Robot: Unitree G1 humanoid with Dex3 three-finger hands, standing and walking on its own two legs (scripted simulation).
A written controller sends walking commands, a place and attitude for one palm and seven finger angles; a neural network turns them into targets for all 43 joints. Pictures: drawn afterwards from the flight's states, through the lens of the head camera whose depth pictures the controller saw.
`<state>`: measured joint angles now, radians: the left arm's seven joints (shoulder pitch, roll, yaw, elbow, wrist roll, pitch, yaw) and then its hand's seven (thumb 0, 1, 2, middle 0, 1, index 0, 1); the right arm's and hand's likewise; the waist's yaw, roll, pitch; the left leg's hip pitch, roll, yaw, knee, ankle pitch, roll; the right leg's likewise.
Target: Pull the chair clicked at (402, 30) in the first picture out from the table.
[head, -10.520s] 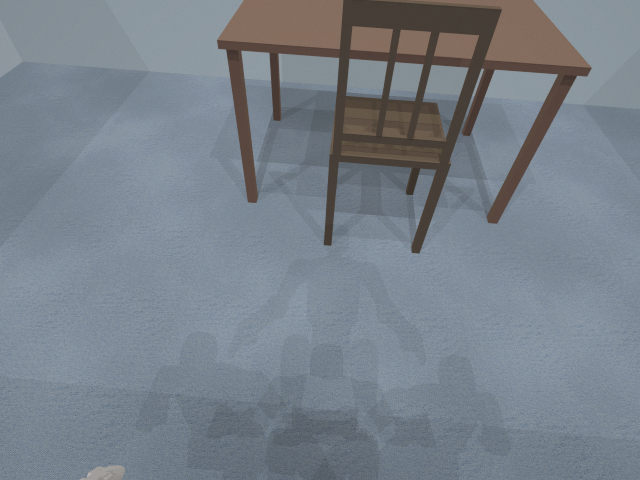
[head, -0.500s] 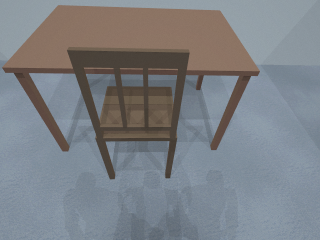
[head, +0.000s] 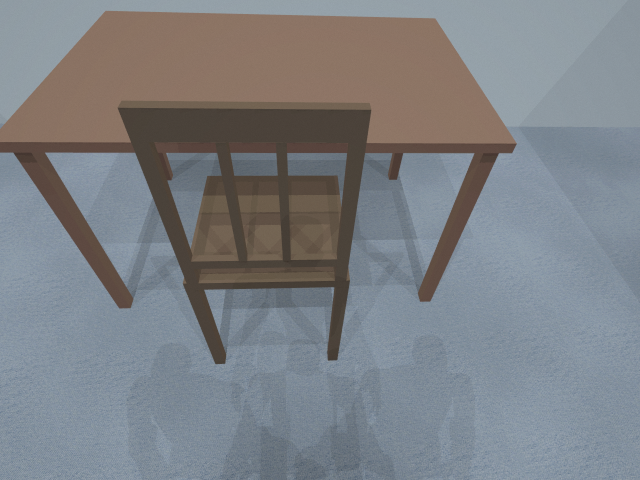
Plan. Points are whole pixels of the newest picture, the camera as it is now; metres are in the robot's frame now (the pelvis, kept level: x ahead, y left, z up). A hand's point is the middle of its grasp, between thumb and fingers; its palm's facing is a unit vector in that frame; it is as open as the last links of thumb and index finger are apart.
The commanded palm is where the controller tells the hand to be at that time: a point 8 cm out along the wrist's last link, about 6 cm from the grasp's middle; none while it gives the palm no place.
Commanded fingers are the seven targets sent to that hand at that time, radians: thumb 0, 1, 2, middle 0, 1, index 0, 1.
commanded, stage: look again from close up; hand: left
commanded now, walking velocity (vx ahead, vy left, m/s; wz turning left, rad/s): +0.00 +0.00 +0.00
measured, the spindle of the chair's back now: (234, 207) +0.60 +0.21 -0.07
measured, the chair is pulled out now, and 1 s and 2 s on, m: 0.00 0.00 0.00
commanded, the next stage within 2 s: shuffle to correct the standing spot in 0.42 s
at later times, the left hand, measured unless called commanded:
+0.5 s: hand out of the picture -0.02 +0.15 -0.18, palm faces +0.03 -0.99 -0.15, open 7.3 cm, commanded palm none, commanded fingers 0.00 0.90 0.90 -0.20 -0.30 -0.20 -0.30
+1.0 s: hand out of the picture -0.02 +0.10 -0.18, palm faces +0.14 -0.98 -0.16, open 7.3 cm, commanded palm none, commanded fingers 0.00 0.90 0.90 -0.20 -0.30 -0.20 -0.30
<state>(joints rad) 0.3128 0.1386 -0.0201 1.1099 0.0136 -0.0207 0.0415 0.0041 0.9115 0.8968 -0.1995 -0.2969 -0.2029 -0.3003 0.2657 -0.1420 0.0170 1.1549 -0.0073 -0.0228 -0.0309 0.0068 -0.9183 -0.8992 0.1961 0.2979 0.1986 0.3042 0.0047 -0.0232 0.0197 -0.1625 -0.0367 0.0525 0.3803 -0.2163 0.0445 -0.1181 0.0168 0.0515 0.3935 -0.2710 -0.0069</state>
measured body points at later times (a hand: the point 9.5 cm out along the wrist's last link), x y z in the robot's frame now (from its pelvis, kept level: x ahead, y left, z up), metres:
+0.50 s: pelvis +0.01 +0.00 +0.00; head +0.02 +0.00 +0.45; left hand -0.02 +0.20 -0.17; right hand +0.01 -0.22 -0.16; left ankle -0.01 +0.09 -0.74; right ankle -0.04 -0.12 -0.74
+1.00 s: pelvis +0.08 -0.04 -0.01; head +0.11 -0.03 +0.43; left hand -0.03 +0.16 -0.17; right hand +0.11 -0.26 -0.17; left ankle +0.07 +0.07 -0.71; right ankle -0.04 -0.12 -0.74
